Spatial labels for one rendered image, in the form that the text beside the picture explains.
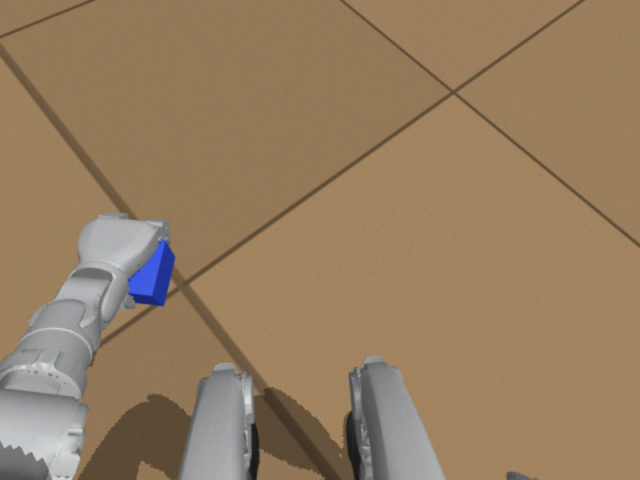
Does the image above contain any left robot arm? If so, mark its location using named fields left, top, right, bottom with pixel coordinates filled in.
left=0, top=261, right=128, bottom=480

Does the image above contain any cube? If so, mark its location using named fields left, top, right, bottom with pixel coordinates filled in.
left=128, top=240, right=175, bottom=306

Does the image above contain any right robot foot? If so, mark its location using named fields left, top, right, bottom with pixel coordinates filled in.
left=346, top=412, right=362, bottom=480

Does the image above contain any left robot hand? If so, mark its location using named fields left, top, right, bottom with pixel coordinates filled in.
left=77, top=212, right=171, bottom=310

